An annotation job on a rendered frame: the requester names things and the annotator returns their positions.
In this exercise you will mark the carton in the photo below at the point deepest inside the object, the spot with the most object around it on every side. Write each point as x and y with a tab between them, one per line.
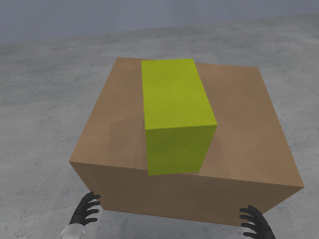
179	121

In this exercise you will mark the right robot hand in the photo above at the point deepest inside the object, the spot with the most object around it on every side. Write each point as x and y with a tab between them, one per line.
261	226

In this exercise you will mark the pedestal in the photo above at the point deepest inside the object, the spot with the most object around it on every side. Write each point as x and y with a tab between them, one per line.
248	161

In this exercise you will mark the left robot forearm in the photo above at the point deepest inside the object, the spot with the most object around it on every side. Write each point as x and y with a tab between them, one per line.
74	231

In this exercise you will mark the left robot hand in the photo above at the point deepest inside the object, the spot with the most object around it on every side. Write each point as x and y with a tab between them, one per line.
82	211

